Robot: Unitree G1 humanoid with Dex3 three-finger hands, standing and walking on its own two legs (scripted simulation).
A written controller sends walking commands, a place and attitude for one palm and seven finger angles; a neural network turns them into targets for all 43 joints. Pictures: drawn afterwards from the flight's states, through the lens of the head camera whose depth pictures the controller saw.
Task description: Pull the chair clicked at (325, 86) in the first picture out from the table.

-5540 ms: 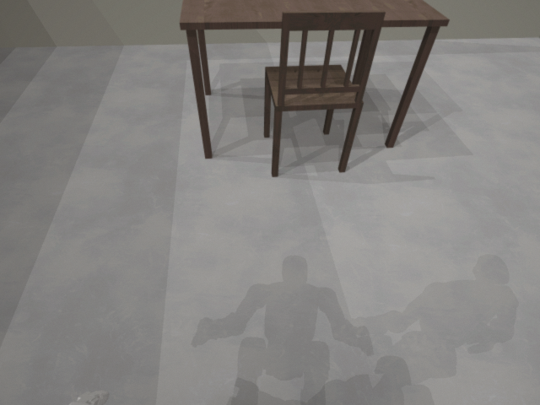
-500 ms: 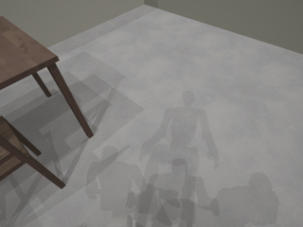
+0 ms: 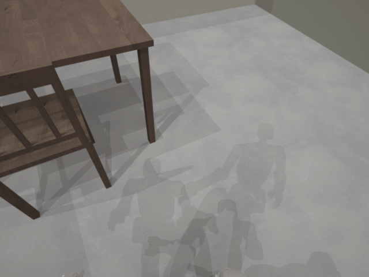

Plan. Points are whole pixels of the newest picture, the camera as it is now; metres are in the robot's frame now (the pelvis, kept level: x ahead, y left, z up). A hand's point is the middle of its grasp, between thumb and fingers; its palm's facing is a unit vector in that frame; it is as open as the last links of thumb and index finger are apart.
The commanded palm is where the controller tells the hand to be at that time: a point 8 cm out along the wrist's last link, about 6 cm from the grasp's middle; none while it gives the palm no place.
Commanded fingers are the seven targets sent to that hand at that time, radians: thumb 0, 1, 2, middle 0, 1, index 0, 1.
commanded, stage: turn to face it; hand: left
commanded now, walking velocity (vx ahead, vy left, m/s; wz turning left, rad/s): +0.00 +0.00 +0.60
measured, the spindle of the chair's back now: (10, 124) +0.55 +0.62 -0.13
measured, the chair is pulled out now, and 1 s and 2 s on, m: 0.00 0.00 0.00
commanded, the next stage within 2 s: take the last steps up to it in 0.80 s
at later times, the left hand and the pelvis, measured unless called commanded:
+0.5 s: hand out of the picture -0.01 +0.17 -0.15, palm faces +0.31 -0.91 -0.27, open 7.4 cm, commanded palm none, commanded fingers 0.00 0.90 0.90 -0.20 -0.30 -0.20 -0.30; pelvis -0.03 -0.05 +0.00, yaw +19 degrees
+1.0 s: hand out of the picture -0.08 +0.20 -0.16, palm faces +0.48 -0.84 -0.25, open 7.4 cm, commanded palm none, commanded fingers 0.00 0.90 0.90 -0.20 -0.30 -0.20 -0.30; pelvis -0.05 -0.02 +0.00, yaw +27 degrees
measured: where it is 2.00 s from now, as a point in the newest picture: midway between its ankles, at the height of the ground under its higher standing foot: outside the picture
